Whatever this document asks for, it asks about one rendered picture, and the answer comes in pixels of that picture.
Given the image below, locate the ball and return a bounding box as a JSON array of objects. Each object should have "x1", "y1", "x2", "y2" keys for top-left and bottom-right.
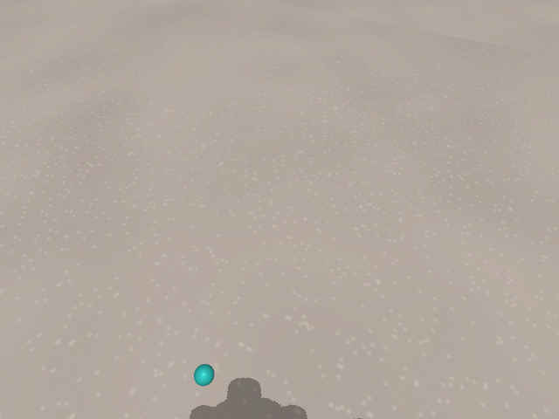
[{"x1": 194, "y1": 364, "x2": 214, "y2": 386}]

